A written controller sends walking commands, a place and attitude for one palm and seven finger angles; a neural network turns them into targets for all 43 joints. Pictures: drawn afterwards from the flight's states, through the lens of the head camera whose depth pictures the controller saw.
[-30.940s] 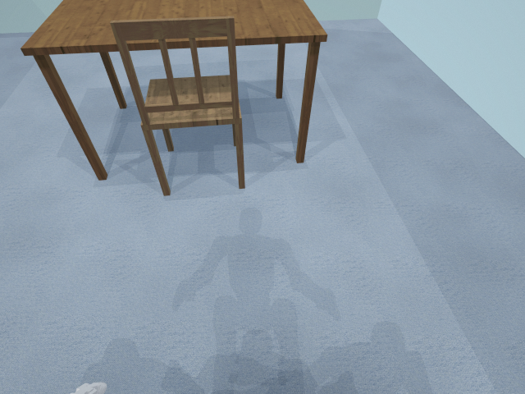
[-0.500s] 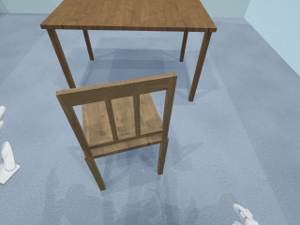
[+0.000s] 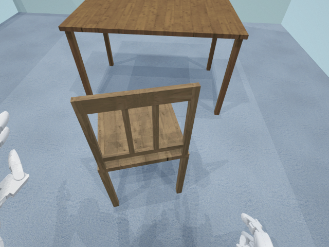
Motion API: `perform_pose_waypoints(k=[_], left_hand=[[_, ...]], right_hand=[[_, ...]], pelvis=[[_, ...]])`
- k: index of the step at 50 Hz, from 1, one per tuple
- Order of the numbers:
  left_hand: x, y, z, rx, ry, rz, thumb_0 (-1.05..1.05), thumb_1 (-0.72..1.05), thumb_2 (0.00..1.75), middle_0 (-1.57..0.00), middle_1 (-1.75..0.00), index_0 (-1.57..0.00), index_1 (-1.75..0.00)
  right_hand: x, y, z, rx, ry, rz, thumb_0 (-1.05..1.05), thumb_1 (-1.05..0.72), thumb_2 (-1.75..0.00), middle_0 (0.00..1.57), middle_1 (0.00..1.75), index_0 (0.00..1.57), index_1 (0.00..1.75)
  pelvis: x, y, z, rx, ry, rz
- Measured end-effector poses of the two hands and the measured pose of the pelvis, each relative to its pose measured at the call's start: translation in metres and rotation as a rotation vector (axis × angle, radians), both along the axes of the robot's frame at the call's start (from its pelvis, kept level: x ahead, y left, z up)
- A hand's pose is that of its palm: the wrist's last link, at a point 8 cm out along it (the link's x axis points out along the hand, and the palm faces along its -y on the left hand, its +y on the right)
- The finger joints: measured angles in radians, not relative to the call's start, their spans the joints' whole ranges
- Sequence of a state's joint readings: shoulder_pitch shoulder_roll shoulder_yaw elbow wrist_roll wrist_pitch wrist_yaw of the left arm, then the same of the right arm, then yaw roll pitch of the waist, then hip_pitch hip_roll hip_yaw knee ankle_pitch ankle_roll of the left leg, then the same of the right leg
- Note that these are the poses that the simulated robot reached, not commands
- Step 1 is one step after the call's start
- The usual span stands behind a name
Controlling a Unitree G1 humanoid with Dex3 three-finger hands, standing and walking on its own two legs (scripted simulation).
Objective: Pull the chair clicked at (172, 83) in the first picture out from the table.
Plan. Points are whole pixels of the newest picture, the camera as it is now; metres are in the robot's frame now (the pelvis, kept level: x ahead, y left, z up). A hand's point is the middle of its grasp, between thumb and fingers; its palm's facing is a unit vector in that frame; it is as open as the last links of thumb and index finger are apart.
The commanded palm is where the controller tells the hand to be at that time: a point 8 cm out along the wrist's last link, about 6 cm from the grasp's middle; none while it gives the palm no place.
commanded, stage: stop stepping back and stand still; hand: left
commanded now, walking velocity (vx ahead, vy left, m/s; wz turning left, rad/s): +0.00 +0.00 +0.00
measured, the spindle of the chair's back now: (128, 132) +0.53 +0.17 -0.11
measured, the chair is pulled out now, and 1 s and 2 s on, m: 0.64 0.64 0.64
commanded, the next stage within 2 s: let the arm hang, fingers relaxed in 0.42 s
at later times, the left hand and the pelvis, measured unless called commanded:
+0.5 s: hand (29, 165) +0.22 +0.27 +0.15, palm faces +0.39 -0.78 -0.49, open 7.4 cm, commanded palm none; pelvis +0.02 +0.00 +0.00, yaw +0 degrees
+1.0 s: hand out of the picture -0.01 +0.19 -0.18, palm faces +0.04 -0.98 -0.22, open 7.0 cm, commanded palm none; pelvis +0.00 -0.01 +0.00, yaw +2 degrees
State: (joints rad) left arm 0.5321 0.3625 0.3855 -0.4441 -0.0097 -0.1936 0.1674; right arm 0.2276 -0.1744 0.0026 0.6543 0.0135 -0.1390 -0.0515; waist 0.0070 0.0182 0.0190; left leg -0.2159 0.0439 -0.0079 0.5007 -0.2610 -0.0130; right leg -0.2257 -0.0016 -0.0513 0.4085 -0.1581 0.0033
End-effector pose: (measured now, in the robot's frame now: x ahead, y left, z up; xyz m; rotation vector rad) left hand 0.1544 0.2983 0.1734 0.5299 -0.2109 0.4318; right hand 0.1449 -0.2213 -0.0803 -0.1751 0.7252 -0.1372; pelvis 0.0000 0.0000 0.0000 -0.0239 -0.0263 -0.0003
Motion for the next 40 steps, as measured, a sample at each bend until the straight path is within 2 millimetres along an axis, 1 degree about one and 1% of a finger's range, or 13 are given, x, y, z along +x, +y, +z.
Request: perform_pose_waypoints(k=[7,13,18,26,27,28,29,31,33,35,37,39,40], left_hand=[[0.021,0.0,0.003,0.028,0.041,-0.028,0.01,0.89,0.9,-0.21,-0.3,-0.21,-0.3],[0.029,-0.001,0.002,0.034,0.068,-0.051,0.01,0.89,0.9,-0.21,-0.3,-0.21,-0.3],[0.03,0.001,0.002,0.036,0.069,-0.054,0.01,0.89,0.9,-0.21,-0.3,-0.21,-0.3],[0.025,0.008,-0.001,0.013,0.069,-0.025,0.01,0.89,0.9,-0.21,-0.3,-0.21,-0.3],[0.027,0.009,-0.009,0.02,0.089,-0.033,0.01,0.89,0.9,-0.21,-0.3,-0.21,-0.3],[0.03,0.011,-0.026,0.005,0.148,-0.038,0.01,0.89,0.9,-0.21,-0.3,-0.21,-0.3],[0.034,0.013,-0.051,-0.041,0.236,-0.029,0.0,0.89,0.9,-0.21,-0.3,-0.2,-0.3],[0.035,0.013,-0.115,-0.178,0.456,0.013,0.0,0.9,0.9,-0.2,-0.3,-0.2,-0.3],[0.022,0.001,-0.182,-0.316,0.701,0.048,0.0,0.9,0.9,-0.2,-0.3,-0.19,-0.3],[-0.004,-0.024,-0.239,-0.429,0.934,0.051,0.0,0.91,0.9,-0.2,-0.3,-0.19,-0.3],[-0.038,-0.054,-0.282,-0.522,1.134,0.032,0.0,0.91,0.9,-0.2,-0.3,-0.19,-0.3],[-0.074,-0.082,-0.309,-0.611,1.282,0.021,0.0,0.92,0.9,-0.2,-0.3,-0.19,-0.3],[-0.084,-0.082,-0.314,-0.653,1.276,0.075,-0.02,0.96,0.89,-0.2,-0.3,-0.2,-0.3]], right_hand=[[0.018,-0.017,0.008,-0.032,-0.003,-0.032,0.01,-0.91,-0.9,0.21,0.3,0.2,0.3],[0.027,-0.025,0.011,-0.054,0.005,-0.058,0.01,-0.91,-0.9,0.21,0.3,0.2,0.3],[0.031,-0.023,0.011,-0.053,0.01,-0.062,0.01,-0.91,-0.9,0.2,0.3,0.2,0.3],[0.031,-0.009,0.009,-0.033,0.018,-0.044,0.01,-0.91,-0.9,0.2,0.3,0.2,0.3],[0.031,-0.008,0.006,-0.022,0.015,-0.023,0.01,-0.91,-0.9,0.2,0.3,0.2,0.3],[0.031,-0.006,0.0,-0.012,0.025,0.005,0.01,-0.91,-0.9,0.2,0.3,0.2,0.3],[0.029,-0.005,-0.007,-0.004,0.048,0.027,0.01,-0.91,-0.9,0.2,0.3,0.2,0.3],[0.023,-0.002,-0.022,0.01,0.108,0.051,0.0,-0.91,-0.9,0.2,0.3,0.2,0.3],[0.012,0.002,-0.033,0.023,0.167,0.06,0.0,-0.91,-0.9,0.2,0.3,0.2,0.3],[-0.005,0.006,-0.04,0.031,0.226,0.056,0.0,-0.91,-0.9,0.2,0.3,0.2,0.3],[-0.026,0.008,-0.043,0.031,0.289,0.044,0.0,-0.91,-0.9,0.2,0.3,0.2,0.3],[-0.049,0.007,-0.046,0.024,0.361,0.027,0.0,-0.91,-0.9,0.2,0.3,0.2,0.3],[-0.061,0.005,-0.046,0.016,0.397,0.012,0.0,-0.91,-0.9,0.21,0.3,0.2,0.3]], pelvis=[[0.012,-0.001,0.002,0.003,0.009,-0.002],[0.021,0.0,0.003,0.005,0.008,0.001],[0.024,0.002,0.002,0.004,0.006,0.004],[0.024,0.005,0.003,0.002,0.003,0.004],[0.023,0.006,0.002,0.002,0.012,0.011],[0.021,0.007,0.0,0.007,0.022,0.019],[0.019,0.009,-0.002,0.011,0.029,0.024],[0.016,0.011,-0.005,0.016,0.036,0.031],[0.013,0.012,-0.007,0.022,0.033,0.033],[0.011,0.01,-0.008,0.027,0.022,0.03],[0.008,0.007,-0.008,0.029,0.01,0.026],[0.007,0.004,-0.007,0.027,0.002,0.025],[0.005,0.002,-0.006,0.023,0.001,0.03]])
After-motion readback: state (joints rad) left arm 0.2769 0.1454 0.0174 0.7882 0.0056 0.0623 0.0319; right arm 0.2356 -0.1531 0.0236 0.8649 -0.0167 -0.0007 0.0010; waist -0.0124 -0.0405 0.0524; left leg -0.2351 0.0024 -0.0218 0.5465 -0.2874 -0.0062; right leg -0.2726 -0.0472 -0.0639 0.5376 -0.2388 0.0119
